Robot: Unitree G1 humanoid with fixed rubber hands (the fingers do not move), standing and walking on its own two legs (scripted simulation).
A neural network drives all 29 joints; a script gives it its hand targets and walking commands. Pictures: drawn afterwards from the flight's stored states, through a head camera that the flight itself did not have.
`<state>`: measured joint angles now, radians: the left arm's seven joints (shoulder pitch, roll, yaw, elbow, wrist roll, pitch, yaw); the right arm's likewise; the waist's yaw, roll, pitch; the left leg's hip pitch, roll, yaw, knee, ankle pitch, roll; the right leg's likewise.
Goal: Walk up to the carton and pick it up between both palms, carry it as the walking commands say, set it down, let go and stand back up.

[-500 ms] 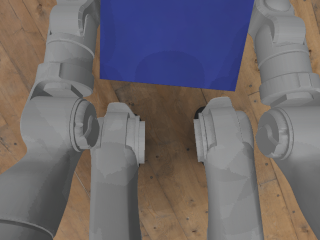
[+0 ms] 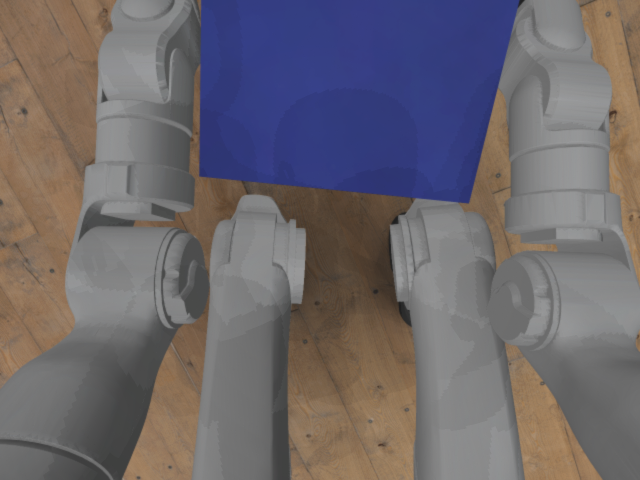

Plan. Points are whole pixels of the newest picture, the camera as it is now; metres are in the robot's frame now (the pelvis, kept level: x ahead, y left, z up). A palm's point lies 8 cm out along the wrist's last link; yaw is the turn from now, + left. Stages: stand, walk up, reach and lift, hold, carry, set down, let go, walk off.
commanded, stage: reach and lift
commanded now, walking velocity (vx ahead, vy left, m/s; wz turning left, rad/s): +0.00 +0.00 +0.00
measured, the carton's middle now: (344, 14) +0.52 -0.01 -0.19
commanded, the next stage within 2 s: none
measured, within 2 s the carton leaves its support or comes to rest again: neither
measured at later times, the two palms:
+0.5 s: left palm out of the picture +0.53 +0.14 -0.05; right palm out of the picture +0.49 -0.17 -0.06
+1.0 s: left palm out of the picture +0.51 +0.13 +0.01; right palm out of the picture +0.47 -0.18 +0.01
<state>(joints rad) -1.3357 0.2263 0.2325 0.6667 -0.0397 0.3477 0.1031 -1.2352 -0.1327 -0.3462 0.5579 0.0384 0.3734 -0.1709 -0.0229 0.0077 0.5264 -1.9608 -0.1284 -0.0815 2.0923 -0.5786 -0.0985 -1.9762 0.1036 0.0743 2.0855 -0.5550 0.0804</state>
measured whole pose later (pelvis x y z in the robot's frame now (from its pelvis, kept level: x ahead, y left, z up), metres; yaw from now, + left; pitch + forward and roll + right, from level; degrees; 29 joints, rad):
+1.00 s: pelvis -0.02 +0.00 +0.10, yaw +0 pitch +18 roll +1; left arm -1.24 0.17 0.28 0.59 0.03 0.44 0.07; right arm -1.15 -0.07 -0.38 0.46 -0.03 0.49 -0.14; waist -0.04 -0.02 0.53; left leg -1.60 -0.13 -0.10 1.76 -0.49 -0.09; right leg -1.62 0.12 0.10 1.76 -0.46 0.07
